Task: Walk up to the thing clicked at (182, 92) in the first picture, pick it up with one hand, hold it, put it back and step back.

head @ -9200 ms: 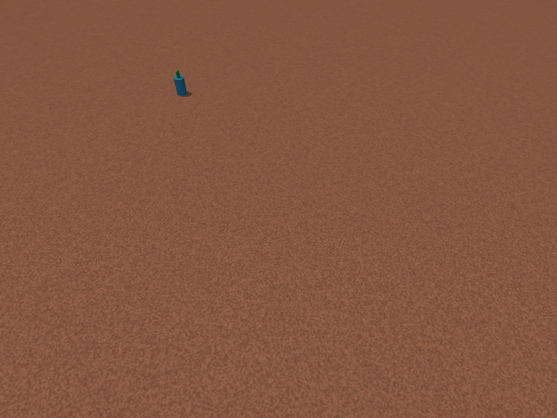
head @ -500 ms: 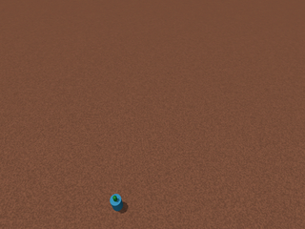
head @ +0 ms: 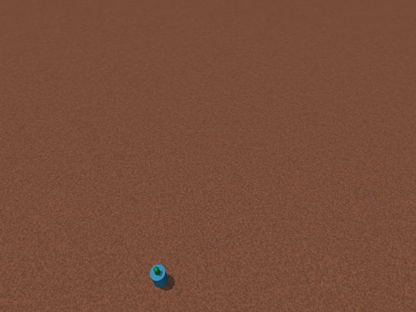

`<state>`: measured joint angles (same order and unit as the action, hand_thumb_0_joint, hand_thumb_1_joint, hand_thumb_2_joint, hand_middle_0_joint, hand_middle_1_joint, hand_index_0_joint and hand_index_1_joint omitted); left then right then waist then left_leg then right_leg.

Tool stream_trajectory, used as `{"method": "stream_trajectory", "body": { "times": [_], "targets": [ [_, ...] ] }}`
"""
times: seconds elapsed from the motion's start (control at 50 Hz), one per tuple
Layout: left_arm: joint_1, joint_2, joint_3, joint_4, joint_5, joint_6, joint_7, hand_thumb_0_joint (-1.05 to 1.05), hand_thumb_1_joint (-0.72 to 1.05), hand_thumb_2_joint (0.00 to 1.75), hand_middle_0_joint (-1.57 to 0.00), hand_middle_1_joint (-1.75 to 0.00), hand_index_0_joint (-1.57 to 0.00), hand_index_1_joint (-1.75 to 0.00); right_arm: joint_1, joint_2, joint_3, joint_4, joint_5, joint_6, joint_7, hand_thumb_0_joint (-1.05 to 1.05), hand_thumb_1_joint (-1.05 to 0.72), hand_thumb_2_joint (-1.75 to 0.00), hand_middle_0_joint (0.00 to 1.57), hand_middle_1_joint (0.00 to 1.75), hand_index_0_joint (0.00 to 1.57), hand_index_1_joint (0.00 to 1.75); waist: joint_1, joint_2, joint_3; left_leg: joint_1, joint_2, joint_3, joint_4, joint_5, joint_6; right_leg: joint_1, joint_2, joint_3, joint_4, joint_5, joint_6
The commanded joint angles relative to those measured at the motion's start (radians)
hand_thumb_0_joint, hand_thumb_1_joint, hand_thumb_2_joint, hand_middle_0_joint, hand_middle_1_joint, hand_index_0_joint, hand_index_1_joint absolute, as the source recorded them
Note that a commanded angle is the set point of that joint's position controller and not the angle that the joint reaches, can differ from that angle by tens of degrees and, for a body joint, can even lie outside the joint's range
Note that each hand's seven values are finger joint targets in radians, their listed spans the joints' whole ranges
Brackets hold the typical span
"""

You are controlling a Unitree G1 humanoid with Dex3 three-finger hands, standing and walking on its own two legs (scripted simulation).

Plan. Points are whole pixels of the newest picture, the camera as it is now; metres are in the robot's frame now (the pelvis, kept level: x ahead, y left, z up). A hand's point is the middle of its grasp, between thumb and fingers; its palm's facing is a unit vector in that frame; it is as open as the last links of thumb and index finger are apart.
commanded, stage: stand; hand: left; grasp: from the side
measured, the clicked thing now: (158, 274) +0.37 +0.20 -0.70
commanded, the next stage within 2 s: go down in 0.78 s
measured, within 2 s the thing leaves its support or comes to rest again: neither
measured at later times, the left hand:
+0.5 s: hand out of the picture +0.07 +0.26 -0.15, palm faces -0.02 -0.94 -0.35, open 7.3 cm
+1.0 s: hand out of the picture +0.11 +0.25 -0.16, palm faces +0.05 -0.94 -0.34, open 8.2 cm
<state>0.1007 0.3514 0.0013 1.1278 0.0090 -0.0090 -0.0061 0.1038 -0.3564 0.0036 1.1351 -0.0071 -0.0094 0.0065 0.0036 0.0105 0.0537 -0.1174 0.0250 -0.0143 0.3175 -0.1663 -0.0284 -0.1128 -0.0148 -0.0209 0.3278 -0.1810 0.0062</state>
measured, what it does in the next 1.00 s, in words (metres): stands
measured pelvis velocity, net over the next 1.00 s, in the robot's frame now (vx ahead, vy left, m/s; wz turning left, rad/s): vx -0.01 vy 0.00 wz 0.00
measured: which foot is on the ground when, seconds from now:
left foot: down 0.00-1.00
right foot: down 0.00-1.00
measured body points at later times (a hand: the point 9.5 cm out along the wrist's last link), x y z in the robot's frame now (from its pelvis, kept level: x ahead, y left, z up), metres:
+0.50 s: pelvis +0.00 +0.00 +0.00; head +0.00 +0.00 +0.45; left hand +0.07 +0.30 -0.13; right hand +0.07 -0.30 -0.13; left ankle +0.01 +0.14 -0.75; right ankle +0.00 -0.12 -0.75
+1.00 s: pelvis -0.01 +0.00 -0.01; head +0.02 +0.00 +0.44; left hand +0.10 +0.30 -0.13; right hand +0.08 -0.29 -0.13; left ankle +0.01 +0.14 -0.75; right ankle +0.00 -0.12 -0.75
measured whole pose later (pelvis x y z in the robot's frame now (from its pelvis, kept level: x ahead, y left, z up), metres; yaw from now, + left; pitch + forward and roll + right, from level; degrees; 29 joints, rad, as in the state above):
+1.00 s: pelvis -0.01 +0.00 -0.01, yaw +0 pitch +1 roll +0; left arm 0.05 0.32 0.06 1.06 -0.01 -0.04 0.01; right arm 0.18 -0.33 0.00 0.93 0.04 -0.04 -0.03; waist -0.01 0.01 0.06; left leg -0.25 0.02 -0.02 0.44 -0.20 -0.02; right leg -0.24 -0.02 -0.02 0.43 -0.21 0.01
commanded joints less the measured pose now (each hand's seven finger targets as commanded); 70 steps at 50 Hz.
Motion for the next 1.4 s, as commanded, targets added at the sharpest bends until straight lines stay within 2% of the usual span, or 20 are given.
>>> {"method": "stream_trajectory", "body": {
  "times": [0.0,0.38,0.56,0.84,0.86,0.88,0.9,0.92,0.94,0.96,0.98,1.02,1.04,1.08,1.14,1.18,1.26,1.3,1.34,1.38],
  "targets": [
    [-0.036,0.216,0.039,-0.059,-0.002,-0.021,0.012,0.00,0.90,0.90,-0.20,-0.30,-0.20,-0.30,-0.042,-0.208,-0.037,-0.057,-0.001,-0.019,-0.013,0.00,-0.90,-0.90,0.20,0.30,0.20,0.30,-0.005,-0.020,-0.085,0.013,0.104,-0.078,-0.036,0.141,0.037,0.023,-0.121,0.089,-0.054,0.130,-0.023],
    [-0.022,0.219,0.040,-0.061,0.001,-0.022,0.012,0.00,0.90,0.90,-0.20,-0.30,-0.20,-0.30,-0.032,-0.205,-0.038,-0.062,-0.001,-0.017,-0.011,0.00,-0.90,-0.90,0.20,0.30,0.20,0.30,-0.003,-0.023,-0.054,0.014,0.104,-0.079,-0.051,0.080,0.039,-0.015,-0.111,0.091,-0.072,0.054,-0.022],
    [-0.016,0.216,0.036,-0.068,0.000,-0.026,0.012,0.00,0.90,0.90,-0.20,-0.30,-0.20,-0.30,-0.034,-0.213,-0.042,-0.065,-0.003,-0.018,-0.012,0.00,-0.90,-0.90,0.20,0.30,0.20,0.30,-0.002,-0.003,-0.085,0.025,0.108,-0.074,-0.032,0.127,0.045,0.017,-0.120,0.098,-0.062,0.133,-0.026],
    [-0.019,0.221,0.039,-0.068,0.002,-0.021,0.012,0.00,0.90,0.90,-0.20,-0.30,-0.20,-0.30,-0.024,-0.207,-0.041,-0.064,-0.003,-0.016,-0.012,0.00,-0.90,-0.90,0.20,0.30,0.20,0.30,-0.005,-0.018,-0.056,0.004,0.105,-0.081,-0.052,0.072,0.044,0.002,-0.115,0.092,-0.063,0.058,-0.026],
    [-0.016,0.216,0.038,-0.067,0.002,-0.020,0.011,0.00,0.82,0.82,-0.26,-0.22,-0.23,-0.22,-0.018,-0.208,-0.040,-0.063,-0.003,-0.017,-0.012,0.00,-0.93,-0.92,0.21,0.30,0.20,0.30,-0.005,-0.010,-0.052,-0.002,0.102,-0.079,-0.056,0.059,0.044,-0.004,-0.115,0.097,-0.068,0.052,-0.026],
    [-0.366,0.035,0.034,-0.418,-0.053,-0.121,0.026,0.00,0.74,0.74,-0.18,-0.14,-0.15,-0.14,-0.025,-0.038,0.003,-0.356,0.066,-0.075,-0.033,0.00,-0.97,-0.92,0.20,0.30,0.20,0.30,-0.127,0.064,0.008,-0.114,-0.036,0.064,0.024,-0.084,0.038,-0.227,0.004,0.017,-0.002,-0.020,-0.014],
    [-0.460,0.105,0.064,-0.378,-0.047,-0.117,0.036,0.00,0.66,0.66,-0.10,-0.06,-0.07,-0.06,0.029,-0.067,-0.002,-0.300,0.065,-0.077,-0.043,0.00,-0.98,-0.92,0.20,0.30,0.20,0.30,-0.090,-0.016,-0.041,-0.109,-0.036,0.057,0.041,-0.093,0.043,-0.165,0.003,0.000,0.005,-0.044,-0.008],
    [-0.261,0.185,0.125,-0.167,-0.030,-0.072,0.043,0.00,0.58,0.58,-0.02,-0.06,0.00,-0.06,0.058,-0.101,-0.015,-0.280,0.064,-0.069,-0.048,0.00,-0.98,-0.93,0.20,0.30,0.20,0.30,-0.073,-0.045,-0.014,-0.142,-0.042,0.060,0.055,-0.115,0.046,-0.176,0.011,-0.011,0.007,-0.087,-0.013],
    [-0.187,0.176,0.135,-0.110,-0.024,-0.056,0.030,0.00,0.50,0.50,-0.01,-0.08,-0.01,-0.08,0.066,-0.098,-0.027,-0.309,0.064,-0.058,-0.045,0.00,-0.97,-0.92,0.20,0.30,0.20,0.30,-0.040,-0.048,-0.012,-0.179,-0.035,0.061,0.084,-0.101,0.045,-0.185,0.015,-0.018,0.041,-0.093,-0.017],
    [-0.258,0.198,0.138,-0.148,-0.005,-0.056,0.021,0.00,0.42,0.42,0.00,-0.09,-0.01,-0.09,0.081,-0.096,-0.042,-0.328,0.053,-0.060,-0.052,0.00,-0.97,-0.92,0.20,0.30,0.20,0.30,-0.042,-0.066,-0.083,-0.187,-0.035,0.056,0.120,-0.070,0.048,-0.193,0.014,-0.015,0.073,-0.062,-0.017],
    [-0.301,0.263,0.181,-0.183,0.005,-0.067,0.020,0.00,0.34,0.34,-0.01,-0.10,-0.01,-0.09,0.102,-0.100,-0.057,-0.338,0.052,-0.066,-0.061,0.00,-0.96,-0.92,0.20,0.30,0.20,0.30,-0.031,-0.044,-0.176,-0.169,-0.033,0.049,0.140,-0.025,0.045,-0.171,0.011,-0.010,0.110,-0.002,-0.015],
    [-0.153,0.233,0.202,-0.093,0.039,-0.045,-0.001,0.00,0.24,0.26,0.00,-0.11,-0.01,-0.10,0.138,-0.098,-0.074,-0.367,0.035,-0.075,-0.055,0.00,-0.95,-0.91,0.20,0.30,0.20,0.30,-0.023,-0.027,-0.230,-0.226,-0.036,0.040,0.216,0.019,0.039,-0.203,0.014,-0.011,0.190,0.049,-0.018],
    [-0.106,0.229,0.226,-0.082,0.060,-0.035,-0.011,0.00,0.21,0.26,-0.01,-0.11,-0.02,-0.10,0.142,-0.091,-0.085,-0.384,0.023,-0.076,-0.048,0.00,-0.94,-0.91,0.20,0.30,0.20,0.30,0.000,-0.018,-0.260,-0.264,-0.040,0.041,0.249,0.025,0.038,-0.208,0.012,-0.009,0.222,0.047,-0.021],
    [-0.078,0.240,0.264,-0.184,0.065,-0.018,-0.012,0.00,0.08,0.22,-0.02,-0.11,-0.03,-0.10,0.144,-0.079,-0.092,-0.433,0.023,-0.081,-0.045,0.00,-0.92,-0.91,0.20,0.30,0.20,0.30,0.031,0.049,-0.335,-0.250,-0.045,0.043,0.257,0.048,0.030,-0.189,0.016,-0.004,0.240,0.053,-0.027],
    [-0.070,0.183,0.234,-0.218,0.063,0.050,-0.012,0.00,-0.07,0.18,-0.04,-0.11,-0.04,-0.11,0.106,-0.062,-0.080,-0.497,0.030,-0.085,-0.047,0.00,-0.89,-0.90,0.20,0.30,0.20,0.30,0.011,0.037,-0.263,-0.314,-0.043,0.034,0.264,-0.015,0.028,-0.249,0.018,-0.009,0.238,-0.019,-0.027],
    [-0.102,0.200,0.243,-0.265,0.062,0.080,-0.017,0.00,-0.20,0.17,-0.04,-0.13,-0.04,-0.13,0.082,-0.067,-0.082,-0.531,0.033,-0.095,-0.046,0.00,-0.89,-0.90,0.20,0.30,0.20,0.30,0.001,0.020,-0.236,-0.355,-0.031,0.025,0.301,-0.049,0.028,-0.310,0.025,-0.018,0.276,-0.062,-0.028],
    [-0.051,0.155,0.232,-0.376,0.051,0.115,-0.035,0.00,-0.38,0.13,-0.05,-0.11,-0.05,-0.12,0.114,-0.054,-0.086,-0.578,0.030,-0.120,-0.052,0.00,-0.86,-0.89,0.20,0.30,0.20,0.30,-0.021,-0.010,-0.261,-0.400,-0.026,0.024,0.369,-0.077,0.035,-0.381,0.027,-0.018,0.339,-0.088,-0.021],
    [-0.078,0.193,0.258,-0.500,0.045,0.113,-0.036,0.00,-0.43,0.12,-0.06,-0.12,-0.05,-0.12,0.124,-0.057,-0.090,-0.591,0.030,-0.136,-0.059,0.00,-0.84,-0.89,0.20,0.30,0.20,0.30,-0.020,0.010,-0.307,-0.403,-0.024,0.020,0.407,-0.048,0.033,-0.401,0.025,-0.017,0.379,-0.059,-0.020],
    [-0.046,0.165,0.245,-0.532,0.043,0.120,-0.042,0.00,-0.48,0.11,-0.06,-0.12,-0.06,-0.13,0.133,-0.053,-0.091,-0.605,0.028,-0.150,-0.062,0.00,-0.84,-0.88,0.20,0.30,0.20,0.30,-0.033,0.017,-0.308,-0.420,-0.015,0.014,0.443,-0.034,0.031,-0.446,0.029,-0.021,0.426,-0.049,-0.020],
    [-0.044,0.185,0.262,-0.608,0.044,0.120,-0.039,0.00,-0.50,0.10,-0.07,-0.11,-0.06,-0.12,0.128,-0.048,-0.092,-0.616,0.025,-0.162,-0.071,0.00,-0.84,-0.88,0.20,0.30,0.20,0.30,-0.034,0.040,-0.334,-0.429,-0.011,0.006,0.472,-0.043,0.030,-0.474,0.027,-0.020,0.457,-0.060,-0.021]
  ]
}}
